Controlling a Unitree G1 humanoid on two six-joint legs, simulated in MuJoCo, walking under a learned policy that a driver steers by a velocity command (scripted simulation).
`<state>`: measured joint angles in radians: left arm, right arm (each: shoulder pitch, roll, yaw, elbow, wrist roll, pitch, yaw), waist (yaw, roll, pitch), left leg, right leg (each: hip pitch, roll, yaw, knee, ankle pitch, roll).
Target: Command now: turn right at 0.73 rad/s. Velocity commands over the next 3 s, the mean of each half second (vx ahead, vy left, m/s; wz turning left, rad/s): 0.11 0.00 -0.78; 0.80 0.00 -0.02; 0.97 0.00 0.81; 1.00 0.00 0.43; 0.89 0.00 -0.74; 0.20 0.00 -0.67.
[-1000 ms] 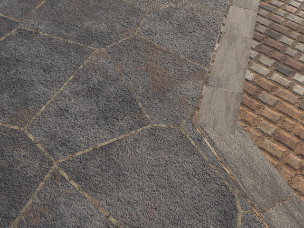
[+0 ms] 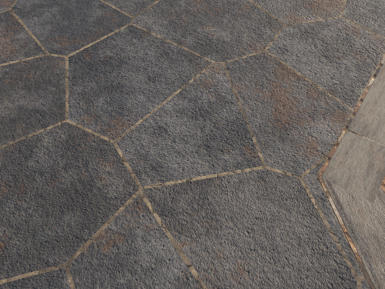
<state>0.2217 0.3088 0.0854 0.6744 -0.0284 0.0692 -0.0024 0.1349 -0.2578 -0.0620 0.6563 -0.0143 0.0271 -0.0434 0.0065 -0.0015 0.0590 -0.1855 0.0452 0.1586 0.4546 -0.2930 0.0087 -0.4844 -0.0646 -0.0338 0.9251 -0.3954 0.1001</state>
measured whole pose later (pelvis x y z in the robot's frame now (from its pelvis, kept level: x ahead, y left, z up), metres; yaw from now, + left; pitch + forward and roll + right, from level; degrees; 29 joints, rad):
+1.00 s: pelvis +0.27 -0.13 -0.01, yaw -22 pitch +4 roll -1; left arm 0.02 0.28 0.00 0.59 0.04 -0.04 -0.07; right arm 0.59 -0.24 -0.04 0.91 -0.01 -0.07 0.01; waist -0.15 -0.03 -0.01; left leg 0.09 0.00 -0.13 0.21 -0.37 0.03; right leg -0.62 -0.03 0.00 0.64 -0.14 0.01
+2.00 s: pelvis +1.15 -0.20 -0.03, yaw +14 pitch +1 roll -1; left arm 0.14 0.29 0.02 0.70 0.02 -0.06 -0.02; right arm 0.39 -0.34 -0.05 0.89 -0.04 -0.07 -0.01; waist -0.02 0.03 0.05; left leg 0.01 -0.12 -0.06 0.99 -0.34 0.09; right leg -0.51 0.07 -0.08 0.61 -0.12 -0.11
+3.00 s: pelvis +1.81 -0.14 -0.01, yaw -29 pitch +1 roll +1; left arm 0.14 0.28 0.04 0.60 0.01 0.01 0.00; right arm 0.06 -0.30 -0.03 0.73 0.00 -0.01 -0.02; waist 0.03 0.00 0.10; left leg -0.53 0.06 -0.04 0.98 -0.43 -0.07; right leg -0.41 0.08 0.03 0.50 -0.11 -0.08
